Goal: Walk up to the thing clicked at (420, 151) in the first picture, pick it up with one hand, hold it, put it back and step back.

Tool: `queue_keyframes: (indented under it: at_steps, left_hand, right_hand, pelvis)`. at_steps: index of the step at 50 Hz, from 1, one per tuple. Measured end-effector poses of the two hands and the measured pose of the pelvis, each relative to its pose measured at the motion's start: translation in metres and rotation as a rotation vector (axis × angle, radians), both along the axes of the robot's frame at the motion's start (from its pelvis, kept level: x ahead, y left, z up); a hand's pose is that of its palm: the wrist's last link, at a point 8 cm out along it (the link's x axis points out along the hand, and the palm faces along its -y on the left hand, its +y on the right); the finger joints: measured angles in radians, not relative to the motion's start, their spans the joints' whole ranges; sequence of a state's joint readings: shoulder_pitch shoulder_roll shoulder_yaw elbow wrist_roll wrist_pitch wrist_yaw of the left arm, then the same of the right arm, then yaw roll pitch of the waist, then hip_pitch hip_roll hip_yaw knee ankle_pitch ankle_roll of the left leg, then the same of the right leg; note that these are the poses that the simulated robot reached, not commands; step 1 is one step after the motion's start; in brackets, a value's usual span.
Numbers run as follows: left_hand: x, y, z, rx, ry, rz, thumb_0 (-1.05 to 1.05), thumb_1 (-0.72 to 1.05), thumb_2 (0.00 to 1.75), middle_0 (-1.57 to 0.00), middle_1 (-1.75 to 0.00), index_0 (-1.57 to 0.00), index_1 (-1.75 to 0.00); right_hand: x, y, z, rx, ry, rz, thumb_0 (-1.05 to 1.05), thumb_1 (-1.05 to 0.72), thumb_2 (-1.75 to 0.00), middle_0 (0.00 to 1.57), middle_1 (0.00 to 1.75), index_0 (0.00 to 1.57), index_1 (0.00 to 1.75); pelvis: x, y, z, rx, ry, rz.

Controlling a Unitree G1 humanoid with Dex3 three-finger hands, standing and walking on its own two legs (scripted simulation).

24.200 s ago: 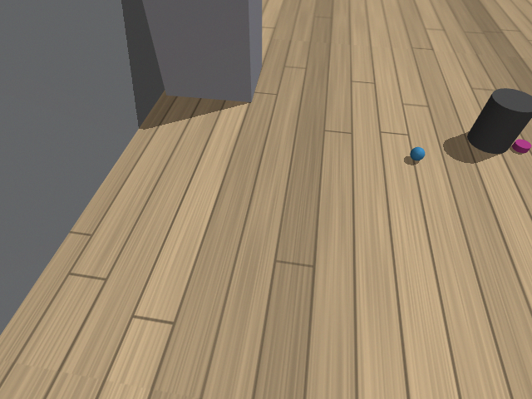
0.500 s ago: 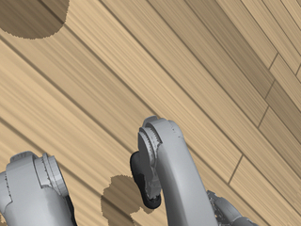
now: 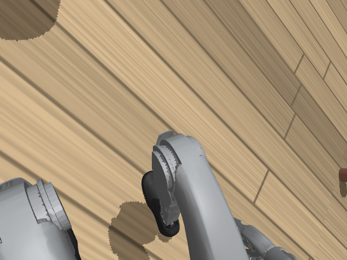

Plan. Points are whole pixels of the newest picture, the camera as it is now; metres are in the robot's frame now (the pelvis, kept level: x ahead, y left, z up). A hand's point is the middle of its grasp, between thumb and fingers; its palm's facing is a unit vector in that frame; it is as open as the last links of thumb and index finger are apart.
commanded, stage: rest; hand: left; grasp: from above
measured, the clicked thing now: out of the picture +0.46 +0.32 -0.26
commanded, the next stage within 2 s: open in 0.14 s
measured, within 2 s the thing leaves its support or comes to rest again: neither
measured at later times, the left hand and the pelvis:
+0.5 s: hand out of the picture +0.44 +0.33 -0.24, palm faces -0.43 -0.15 -0.89, open 10.3 cm; pelvis +0.00 +0.00 +0.00, yaw -1 degrees
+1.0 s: hand out of the picture +0.44 +0.33 -0.24, palm faces -0.43 -0.16 -0.89, open 13.8 cm; pelvis +0.00 +0.00 +0.00, yaw -1 degrees
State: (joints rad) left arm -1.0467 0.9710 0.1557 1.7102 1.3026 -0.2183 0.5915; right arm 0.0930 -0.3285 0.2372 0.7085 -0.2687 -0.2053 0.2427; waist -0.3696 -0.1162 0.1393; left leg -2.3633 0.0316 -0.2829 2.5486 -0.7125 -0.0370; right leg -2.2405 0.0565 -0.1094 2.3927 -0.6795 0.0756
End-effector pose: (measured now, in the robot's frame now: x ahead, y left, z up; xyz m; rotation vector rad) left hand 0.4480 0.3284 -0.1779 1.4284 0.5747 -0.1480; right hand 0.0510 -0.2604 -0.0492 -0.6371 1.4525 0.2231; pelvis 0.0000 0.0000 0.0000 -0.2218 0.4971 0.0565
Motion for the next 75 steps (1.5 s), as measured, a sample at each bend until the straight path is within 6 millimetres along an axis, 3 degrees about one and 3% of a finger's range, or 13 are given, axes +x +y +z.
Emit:
queue_keyframes:
  at_steps: [18, 25, 44, 64, 69, 75]
  left_hand:
    - [-0.001, 0.002, 0.000, -0.008, 0.004, 0.003, 0.00, 0.04, 0.45, -0.75, -0.62, -0.70, -0.59]
    - [-0.001, 0.002, 0.000, 0.000, -0.008, -0.012, 0.00, 0.02, 0.56, -0.60, -0.68, -0.58, -0.65]
    - [0.002, 0.006, -0.003, -0.003, -0.005, 0.019, 0.00, -0.38, 0.86, -0.20, -0.91, -0.20, -0.91]
    - [0.003, 0.006, -0.003, 0.000, -0.014, 0.002, 0.00, -0.50, 0.97, -0.09, -1.02, -0.09, -1.02]
    - [0.011, 0.008, 0.008, 0.011, -0.064, -0.003, 0.00, -0.50, 0.97, -0.09, -1.02, -0.09, -1.01]
    - [0.017, 0.014, 0.053, 0.049, -0.160, 0.007, 0.00, -0.51, 0.98, -0.09, -1.01, -0.09, -1.01]
  right_hand:
    - [0.000, 0.004, 0.003, 0.005, -0.017, 0.037, 0.00, -0.91, -0.90, 0.20, 0.30, 0.20, 0.30]
    - [0.000, 0.006, 0.006, 0.009, -0.019, 0.049, 0.00, -0.90, -0.90, 0.20, 0.30, 0.20, 0.30]
    - [-0.001, 0.008, 0.009, 0.011, -0.009, 0.040, 0.00, -0.90, -0.90, 0.21, 0.30, 0.20, 0.30]
    - [0.001, 0.008, 0.011, 0.005, -0.014, 0.045, 0.00, -0.90, -0.90, 0.20, 0.30, 0.20, 0.30]
    - [-0.001, 0.008, 0.010, 0.014, -0.012, 0.027, 0.00, -0.90, -0.90, 0.20, 0.30, 0.20, 0.30]
    - [0.009, 0.006, 0.004, 0.049, -0.042, -0.044, 0.00, -0.91, -0.90, 0.21, 0.30, 0.20, 0.30]
  pelvis:
    - [-0.003, 0.002, -0.001, -0.012, -0.021, -0.008]
    - [-0.004, 0.002, 0.000, -0.015, -0.026, -0.009]
    - [-0.002, 0.004, 0.002, -0.024, -0.013, -0.008]
    - [-0.003, 0.004, 0.003, -0.023, -0.015, -0.008]
    - [-0.002, 0.004, 0.003, -0.021, -0.006, -0.006]
    - [0.002, 0.002, 0.009, -0.010, 0.041, 0.004]
